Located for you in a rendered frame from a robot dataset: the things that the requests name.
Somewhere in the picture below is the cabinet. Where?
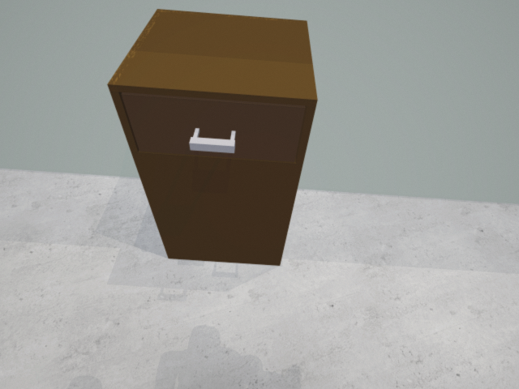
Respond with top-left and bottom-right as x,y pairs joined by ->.
107,9 -> 318,266

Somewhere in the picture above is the drawer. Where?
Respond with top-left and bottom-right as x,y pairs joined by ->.
122,92 -> 305,162

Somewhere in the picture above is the handle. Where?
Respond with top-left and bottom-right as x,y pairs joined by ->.
189,128 -> 236,153

